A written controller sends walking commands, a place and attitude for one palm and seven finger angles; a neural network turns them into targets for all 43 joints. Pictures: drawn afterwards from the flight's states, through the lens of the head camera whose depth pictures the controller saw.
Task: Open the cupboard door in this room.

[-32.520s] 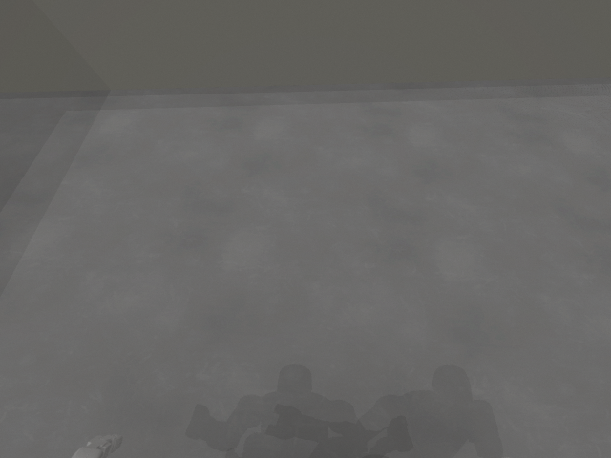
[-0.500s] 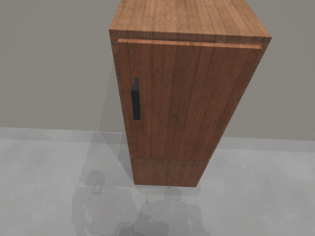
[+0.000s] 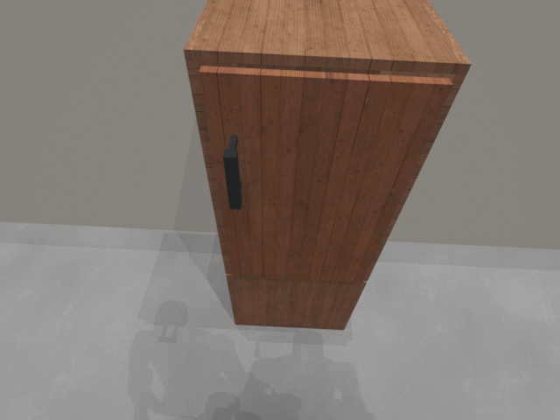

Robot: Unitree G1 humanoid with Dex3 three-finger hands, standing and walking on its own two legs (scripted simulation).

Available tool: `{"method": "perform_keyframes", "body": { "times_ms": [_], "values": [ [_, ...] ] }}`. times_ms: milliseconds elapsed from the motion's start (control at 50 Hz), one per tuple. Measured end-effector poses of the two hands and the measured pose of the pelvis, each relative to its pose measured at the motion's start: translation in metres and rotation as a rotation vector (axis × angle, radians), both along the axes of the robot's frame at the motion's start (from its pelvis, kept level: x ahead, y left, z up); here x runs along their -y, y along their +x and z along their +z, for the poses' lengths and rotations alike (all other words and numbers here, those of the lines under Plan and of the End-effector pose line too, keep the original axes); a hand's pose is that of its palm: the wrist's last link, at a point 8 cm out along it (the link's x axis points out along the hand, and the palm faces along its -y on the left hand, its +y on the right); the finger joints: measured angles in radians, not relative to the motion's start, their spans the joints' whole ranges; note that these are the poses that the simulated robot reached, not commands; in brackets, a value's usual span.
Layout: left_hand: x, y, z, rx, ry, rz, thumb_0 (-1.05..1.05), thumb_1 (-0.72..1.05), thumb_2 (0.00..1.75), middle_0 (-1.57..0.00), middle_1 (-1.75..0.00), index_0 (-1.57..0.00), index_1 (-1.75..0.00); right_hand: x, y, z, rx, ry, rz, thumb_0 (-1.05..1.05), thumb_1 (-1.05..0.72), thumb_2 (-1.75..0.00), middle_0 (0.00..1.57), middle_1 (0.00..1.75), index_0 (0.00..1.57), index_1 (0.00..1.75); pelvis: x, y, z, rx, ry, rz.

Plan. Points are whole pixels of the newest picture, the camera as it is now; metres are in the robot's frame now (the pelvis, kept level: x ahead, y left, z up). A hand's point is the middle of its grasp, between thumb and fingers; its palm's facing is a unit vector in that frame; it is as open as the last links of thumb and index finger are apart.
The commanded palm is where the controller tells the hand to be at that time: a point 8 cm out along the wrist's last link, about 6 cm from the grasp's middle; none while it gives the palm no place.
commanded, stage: shuffle to correct the standing spot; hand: left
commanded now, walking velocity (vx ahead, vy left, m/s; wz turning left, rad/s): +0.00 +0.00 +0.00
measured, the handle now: (234, 173) +0.49 +0.12 +0.06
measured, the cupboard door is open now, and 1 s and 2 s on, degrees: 0 0 0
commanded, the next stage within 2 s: come to a stop and stand still in 0.34 s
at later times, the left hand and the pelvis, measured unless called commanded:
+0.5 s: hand out of the picture -0.01 +0.11 -0.18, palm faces -0.01 -0.97 -0.24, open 7.4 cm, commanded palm none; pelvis -0.04 -0.07 -0.01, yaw -2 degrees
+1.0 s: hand out of the picture -0.08 +0.12 -0.18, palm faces +0.06 -0.97 -0.24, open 7.4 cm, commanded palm none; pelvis -0.06 -0.06 -0.01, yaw +2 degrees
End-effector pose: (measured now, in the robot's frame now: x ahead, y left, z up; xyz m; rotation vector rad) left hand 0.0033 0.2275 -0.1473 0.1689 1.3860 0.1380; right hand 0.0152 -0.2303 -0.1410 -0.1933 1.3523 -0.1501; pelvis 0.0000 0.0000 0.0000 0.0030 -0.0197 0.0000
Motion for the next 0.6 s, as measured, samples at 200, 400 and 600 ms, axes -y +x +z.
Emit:
{"method": "perform_keyframes", "body": {
  "times_ms": [200, 400, 600],
  "values": [
    [0.012, -0.001, -0.001, 0.001, -0.002, -0.001, 0.0, 0.91, 0.9, -0.2, -0.3, -0.19, -0.3, 0.006, -0.004, 0.0, 0.005, 0.0, -0.018, 0.01, -0.91, -0.9, 0.2, 0.3, 0.2, 0.29, 0.011, -0.006, 0.0, -0.006, 0.007, -0.005],
    [0.04, -0.008, 0.001, -0.005, 0.025, -0.01, 0.0, 0.91, 0.9, -0.2, -0.3, -0.19, -0.3, 0.04, -0.025, -0.014, -0.003, 0.009, -0.066, 0.01, -0.91, -0.9, 0.2, 0.3, 0.21, 0.3, 0.046, -0.028, -0.008, -0.018, 0.019, -0.038],
    [0.094, -0.032, 0.001, 0.039, 0.001, 0.002, 0.0, 0.91, 0.9, -0.2, -0.3, -0.19, -0.3, 0.095, -0.038, -0.01, -0.012, 0.003, -0.054, 0.01, -0.91, -0.9, 0.2, 0.3, 0.2, 0.29, 0.089, -0.045, -0.007, -0.031, 0.005, -0.018]
  ]
}}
